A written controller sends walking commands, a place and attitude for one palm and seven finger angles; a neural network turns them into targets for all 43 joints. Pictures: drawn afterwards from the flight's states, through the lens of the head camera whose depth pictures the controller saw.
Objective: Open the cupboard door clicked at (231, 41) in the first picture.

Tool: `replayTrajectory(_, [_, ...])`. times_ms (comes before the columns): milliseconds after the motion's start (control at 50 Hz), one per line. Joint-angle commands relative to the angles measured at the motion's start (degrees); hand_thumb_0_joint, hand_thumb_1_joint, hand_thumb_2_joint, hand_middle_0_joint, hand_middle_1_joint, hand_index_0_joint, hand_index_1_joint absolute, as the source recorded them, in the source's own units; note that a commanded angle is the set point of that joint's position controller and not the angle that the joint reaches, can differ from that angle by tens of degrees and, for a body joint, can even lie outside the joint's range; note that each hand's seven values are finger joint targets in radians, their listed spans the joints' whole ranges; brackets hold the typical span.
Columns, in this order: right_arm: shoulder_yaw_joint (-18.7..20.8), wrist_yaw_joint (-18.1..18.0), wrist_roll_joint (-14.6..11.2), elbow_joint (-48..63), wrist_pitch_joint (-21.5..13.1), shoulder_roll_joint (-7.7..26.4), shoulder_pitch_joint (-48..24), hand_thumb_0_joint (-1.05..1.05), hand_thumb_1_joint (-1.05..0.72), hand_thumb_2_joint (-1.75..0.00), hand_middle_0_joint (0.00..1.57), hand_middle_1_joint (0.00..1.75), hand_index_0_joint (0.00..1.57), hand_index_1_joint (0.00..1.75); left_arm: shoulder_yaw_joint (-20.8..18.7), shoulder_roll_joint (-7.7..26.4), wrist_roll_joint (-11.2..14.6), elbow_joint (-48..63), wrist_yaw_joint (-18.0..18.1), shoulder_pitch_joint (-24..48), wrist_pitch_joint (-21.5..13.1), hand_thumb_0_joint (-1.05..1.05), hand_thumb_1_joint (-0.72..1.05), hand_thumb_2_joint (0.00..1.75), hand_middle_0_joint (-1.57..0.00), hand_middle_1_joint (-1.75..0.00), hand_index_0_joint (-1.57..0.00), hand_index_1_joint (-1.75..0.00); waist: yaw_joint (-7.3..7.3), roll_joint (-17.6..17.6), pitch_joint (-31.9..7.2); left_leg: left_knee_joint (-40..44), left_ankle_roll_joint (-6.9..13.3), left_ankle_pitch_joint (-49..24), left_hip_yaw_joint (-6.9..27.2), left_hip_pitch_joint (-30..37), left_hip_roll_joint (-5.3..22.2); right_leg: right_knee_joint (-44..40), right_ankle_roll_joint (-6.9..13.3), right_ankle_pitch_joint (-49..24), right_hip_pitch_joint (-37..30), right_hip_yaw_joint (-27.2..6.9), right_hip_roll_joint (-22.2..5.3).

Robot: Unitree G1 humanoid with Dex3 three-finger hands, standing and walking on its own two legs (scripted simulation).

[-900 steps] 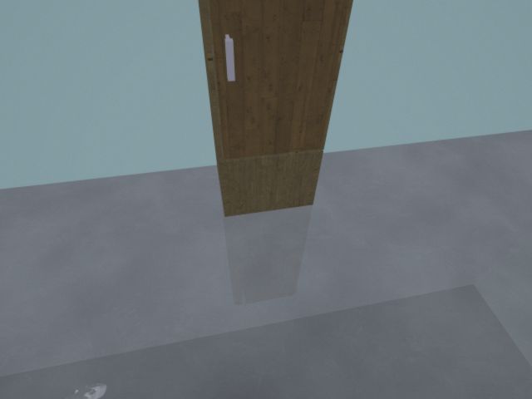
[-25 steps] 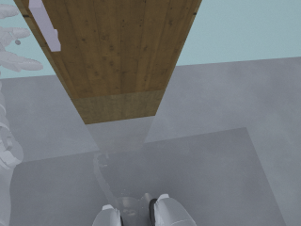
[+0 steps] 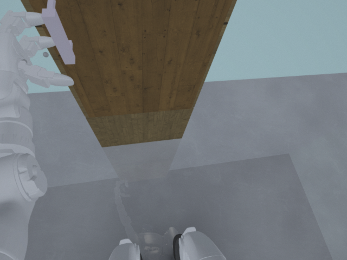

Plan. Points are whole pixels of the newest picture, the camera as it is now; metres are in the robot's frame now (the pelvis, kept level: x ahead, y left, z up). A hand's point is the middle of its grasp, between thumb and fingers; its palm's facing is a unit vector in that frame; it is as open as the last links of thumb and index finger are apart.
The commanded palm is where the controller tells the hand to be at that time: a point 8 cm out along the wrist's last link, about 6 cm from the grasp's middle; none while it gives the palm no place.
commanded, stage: slide the fingers in behind the handle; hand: left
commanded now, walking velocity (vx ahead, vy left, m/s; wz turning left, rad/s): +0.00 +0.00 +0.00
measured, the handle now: (61, 32) +0.59 +0.18 +0.10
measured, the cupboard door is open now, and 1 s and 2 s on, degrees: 0 0 1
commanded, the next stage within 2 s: close the thumb around the handle in 1.14 s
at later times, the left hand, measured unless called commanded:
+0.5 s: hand (66, 55) +0.53 +0.17 +0.09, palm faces +0.05 -1.00 -0.01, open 14.0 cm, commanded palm +0.51 +0.21 +0.09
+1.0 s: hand (69, 55) +0.53 +0.16 +0.09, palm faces +0.06 -1.00 -0.02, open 14.0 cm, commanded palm +0.51 +0.20 +0.09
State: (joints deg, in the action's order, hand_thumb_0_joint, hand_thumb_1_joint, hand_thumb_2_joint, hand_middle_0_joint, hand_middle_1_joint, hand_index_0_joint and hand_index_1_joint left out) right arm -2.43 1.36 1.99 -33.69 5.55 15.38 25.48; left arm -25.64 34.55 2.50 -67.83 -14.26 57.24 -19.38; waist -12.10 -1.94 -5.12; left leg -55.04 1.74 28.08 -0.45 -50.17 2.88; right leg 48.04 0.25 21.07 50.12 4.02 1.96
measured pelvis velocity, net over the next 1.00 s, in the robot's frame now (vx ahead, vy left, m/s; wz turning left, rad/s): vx -0.01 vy -0.01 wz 0.00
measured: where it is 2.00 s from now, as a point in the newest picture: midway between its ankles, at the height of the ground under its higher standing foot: outside the picture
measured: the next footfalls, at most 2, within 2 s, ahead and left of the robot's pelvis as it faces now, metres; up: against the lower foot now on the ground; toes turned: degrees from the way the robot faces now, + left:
none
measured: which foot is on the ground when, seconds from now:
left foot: down 0.00-1.00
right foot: down 0.00-1.00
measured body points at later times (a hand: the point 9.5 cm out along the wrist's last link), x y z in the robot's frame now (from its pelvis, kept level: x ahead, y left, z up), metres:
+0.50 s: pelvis -0.02 -0.01 +0.00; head +0.13 +0.01 +0.42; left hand +0.53 +0.23 +0.09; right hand -0.05 -0.27 -0.11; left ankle -0.03 +0.09 -0.68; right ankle +0.01 -0.12 -0.68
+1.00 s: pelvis -0.01 -0.01 +0.00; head +0.13 +0.01 +0.42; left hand +0.52 +0.22 +0.10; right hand -0.05 -0.26 -0.11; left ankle -0.03 +0.09 -0.68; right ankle +0.01 -0.12 -0.68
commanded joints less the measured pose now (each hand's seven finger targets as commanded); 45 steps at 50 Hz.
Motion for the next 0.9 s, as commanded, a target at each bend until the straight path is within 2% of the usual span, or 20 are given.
replayTrajectory(0, [3.93, -0.97, -0.21, 0.51, -0.01, 10.99, 12.50, 0.00, -0.90, -0.90, 0.20, 0.30, 0.20, 0.30, -1.00, 14.40, 1.57, 9.73, 0.18, 26.08, -3.08, 0.00, -0.50, 0.30, -0.30, -1.20, -0.30, -1.20, -0.98, -8.20, -27.96, 4.20, -0.46, -34.09, 3.52, 20.37, -0.72, -2.14, 0.66, -24.84, -13.84, -1.42, 1.82])
replayTrajectory(20, [3.86, -1.12, -0.28, 0.74, -0.04, 11.08, 12.61, 0.00, -0.90, -0.90, 0.20, 0.30, 0.20, 0.30, -1.93, 15.64, 1.42, 8.89, 0.29, 25.10, -2.76, 0.00, -0.50, 0.30, -0.30, -1.20, -0.30, -1.20, -0.49, -6.53, -27.99, 4.44, -0.22, -32.74, 3.26, 18.61, -0.97, -2.17, 0.61, -25.14, -15.53, -1.75, 1.79])
replayTrajectory(80, [3.83, -1.06, -0.17, 1.12, -0.61, 10.55, 12.29, 0.00, -0.90, -0.90, 0.20, 0.30, 0.20, 0.30, -0.26, 13.29, 1.20, 11.16, 0.65, 26.64, -3.46, 0.00, -0.50, 0.30, -0.30, -1.20, -0.30, -1.20, -0.50, -9.33, -28.31, 4.41, -0.16, -31.94, 2.92, 19.30, -1.23, -2.10, 0.80, -24.67, -14.73, -1.95, 1.57])
replayTrajectory(160, [3.62, -1.09, -0.13, 0.32, -1.10, 10.54, 12.14, 0.00, -0.90, -0.90, 0.20, 0.30, 0.20, 0.30, 0.63, 12.26, 1.07, 7.64, 1.47, 27.53, -3.82, 0.00, -0.50, 0.30, -0.30, -1.20, -0.30, -1.20, -1.62, -5.43, -25.09, 4.69, 0.06, -26.89, 3.00, 16.10, -1.26, -2.57, 0.40, -20.90, -13.71, -2.04, 1.59])
replayTrajectory(200, [3.72, -1.27, -0.10, 0.13, -1.45, 10.76, 12.30, 0.00, -0.90, -0.90, 0.20, 0.30, 0.20, 0.30, -0.65, 14.11, 0.92, 8.63, 1.86, 29.66, -4.42, 0.00, -0.50, 0.30, -0.30, -1.20, -0.30, -1.20, -1.42, -6.80, -27.21, 4.49, 0.05, -26.48, 2.99, 16.49, -1.40, -2.26, 0.49, -20.84, -14.16, -2.37, 1.41])
replayTrajectory(260, [3.62, -1.09, 0.05, 0.08, -1.94, 10.40, 12.01, 0.00, -0.90, -0.90, 0.20, 0.30, 0.20, 0.30, 1.25, 12.06, 0.28, 9.29, 2.37, 30.03, -4.87, 0.00, -0.50, 0.30, -0.30, -1.20, -0.30, -1.20, -1.15, -9.66, -27.85, 4.53, -0.31, -27.14, 3.17, 18.19, -1.41, -1.96, 0.63, -20.02, -12.69, -2.15, 1.27])
replayTrajectory(280, [3.74, -0.93, 0.15, -0.01, -2.08, 10.23, 12.31, 0.00, -0.90, -0.90, 0.20, 0.30, 0.20, 0.30, 2.78, 9.31, 0.44, 9.16, 2.45, 30.01, -5.06, 0.00, -0.50, 0.30, -0.30, -1.20, -0.30, -1.20, -1.72, -9.53, -27.89, 4.25, -0.22, -27.96, 3.33, 19.44, -1.39, -1.92, 0.76, -20.09, -11.44, -1.88, 1.38])
replayTrajectory(300, [3.77, -0.97, 0.24, -0.37, -2.12, 10.65, 12.26, 0.00, -0.90, -0.90, 0.20, 0.30, 0.20, 0.30, 1.17, 11.70, 0.28, 9.28, 2.80, 30.33, -5.22, 0.00, -0.50, 0.30, -0.30, -1.20, -0.30, -1.20, -1.36, -9.32, -28.42, 4.10, -0.37, -27.64, 3.65, 19.44, -1.16, -1.82, 0.65, -19.15, -10.87, -1.82, 1.31])
replayTrajectory(360, [3.69, -0.95, 0.19, -0.43, -2.25, 10.68, 12.34, 0.00, -0.90, -0.90, 0.20, 0.30, 0.20, 0.30, 1.33, 11.13, 0.18, 6.92, 3.60, 30.44, -4.54, 0.00, -0.50, 0.30, -0.30, -1.20, -0.30, -1.20, -1.66, -6.57, -27.08, 4.47, -0.16, -25.18, 3.56, 16.87, -1.44, -2.07, 0.51, -18.14, -12.00, -1.91, 1.32])
replayTrajectory(420, [3.62, -1.04, 0.36, -0.74, -2.60, 10.76, 12.59, 0.00, -0.90, -0.90, 0.20, 0.30, 0.20, 0.30, 1.60, 11.23, -0.24, 7.18, 4.65, 33.43, -4.36, 0.00, -0.50, 0.30, -0.30, -1.20, -0.30, -1.20, -2.47, -7.60, -27.45, 4.24, -0.07, -24.70, 3.62, 16.87, -1.45, -1.96, 0.35, -17.59, -10.83, -2.02, 1.12])
replayTrajectory(480, [3.81, -0.73, 0.75, -0.26, -2.83, 10.62, 12.74, 0.00, -0.90, -0.90, 0.20, 0.30, 0.20, 0.30, 1.25, 11.05, -0.82, 10.47, 5.77, 33.50, -5.69, 0.00, -0.50, 0.30, -0.30, -1.20, -0.30, -1.20, -1.29, -10.28, -30.86, 3.85, -0.43, -27.95, 3.96, 20.15, -1.40, -1.13, 0.86, -18.93, -10.76, -1.84, 1.20])
replayTrajectory(500, [3.82, -0.52, 0.88, -0.63, -2.90, 10.40, 12.84, 0.00, -0.90, -0.90, 0.20, 0.30, 0.20, 0.30, 2.10, 9.87, -0.90, 10.21, 6.08, 33.50, -5.93, 0.00, -0.50, 0.30, -0.30, -1.20, -0.30, -1.20, -1.62, -10.67, -31.39, 3.75, -0.67, -29.44, 4.09, 21.12, -1.30, -1.08, 0.73, -19.71, -10.40, -1.67, 1.22])
replayTrajectory(520, [3.99, -0.41, 0.89, -0.79, -2.85, 10.53, 12.97, 0.00, -0.90, -0.90, 0.20, 0.30, 0.20, 0.30, 1.47, 9.98, -0.93, 9.55, 6.28, 31.62, -5.93, 0.00, -0.50, 0.30, -0.30, -1.20, -0.30, -1.20, -1.23, -9.55, -31.67, 3.48, -0.68, -30.00, 4.02, 21.00, -1.25, -1.07, 0.69, -20.19, -10.74, -1.64, 1.27])
replayTrajectory(580, [3.86, -0.40, 0.72, -0.64, -2.65, 10.60, 13.09, 0.00, -0.90, -0.90, 0.20, 0.30, 0.20, 0.30, 2.21, 8.67, -0.64, 7.09, 6.30, 30.46, -4.83, 0.00, -0.50, 0.30, -0.30, -1.20, -0.30, -1.20, -1.77, -6.05, -28.52, 4.22, -0.17, -27.23, 3.47, 17.48, -1.49, -1.68, 0.62, -20.24, -12.60, -1.78, 1.31])
replayTrajectory(680, [3.97, -0.34, 0.71, -0.22, -2.79, 10.32, 12.99, 0.00, -0.90, -0.90, 0.20, 0.30, 0.20, 0.30, 3.10, 6.65, -0.57, 8.28, 7.35, 31.70, -4.39, 0.00, -0.50, 0.30, -0.30, -1.20, -0.30, -1.20, -1.64, -6.40, -27.26, 4.81, -0.09, -26.01, 3.15, 17.21, -1.67, -2.05, 0.67, -19.50, -12.15, -1.79, 1.29])
replayTrajectory(700, [4.06, -0.24, 0.82, -0.38, -2.86, 10.40, 13.05, 0.00, -0.90, -0.90, 0.20, 0.30, 0.20, 0.30, 1.91, 7.97, -0.57, 9.24, 7.76, 32.05, -4.92, 0.00, -0.50, 0.30, -0.30, -1.20, -0.30, -1.20, -1.25, -7.23, -28.83, 4.62, -0.25, -26.46, 3.23, 17.77, -1.69, -1.91, 0.63, -19.80, -12.56, -1.94, 1.25])
replayTrajectory(740, [3.99, -0.27, 0.79, -0.83, -2.91, 10.34, 13.06, 0.00, -0.90, -0.90, 0.20, 0.30, 0.20, 0.30, 2.54, 7.79, -1.25, 7.02, 8.12, 31.25, -5.13, 0.00, -0.50, 0.30, -0.30, -1.20, -0.30, -1.20, -1.94, -5.15, -26.91, 4.36, -0.08, -25.80, 3.00, 16.11, -1.68, -1.89, 0.47, -19.85, -12.29, -2.08, 1.17])
replayTrajectory(780, [4.02, -0.14, 0.88, -0.68, -3.11, 10.30, 13.24, 0.00, -0.90, -0.90, 0.20, 0.30, 0.20, 0.30, 2.92, 7.21, -1.35, 8.54, 8.15, 32.06, -5.89, 0.00, -0.50, 0.30, -0.30, -1.20, -0.30, -1.20, -1.73, -6.49, -27.56, 4.54, -0.07, -26.30, 3.08, 17.16, -1.78, -1.70, 0.70, -19.99, -12.31, -2.04, 1.19])
replayTrajectory(840, [4.13, -0.21, 0.83, -0.64, -3.00, 10.55, 13.09, 0.00, -0.90, -0.90, 0.20, 0.30, 0.20, 0.30, 0.55, 10.10, -1.20, 8.87, 7.77, 30.51, -6.11, 0.00, -0.50, 0.30, -0.30, -1.20, -0.30, -1.20, -0.74, -6.69, -30.40, 4.10, -0.21, -27.68, 2.80, 17.58, -1.85, -1.44, 0.65, -21.71, -14.14, -2.39, 1.14])
replayTrajectory(880, [4.09, -0.37, 0.79, -0.28, -2.99, 10.42, 13.08, 0.00, -0.90, -0.90, 0.20, 0.30, 0.20, 0.30, 0.45, 9.67, -0.69, 8.80, 7.23, 29.41, -6.19, 0.00, -0.50, 0.30, -0.30, -1.20, -0.30, -1.20, -0.46, -6.40, -30.71, 4.09, -0.11, -28.83, 2.59, 17.30, -1.98, -1.27, 0.78, -23.86, -15.69, -2.51, 1.14])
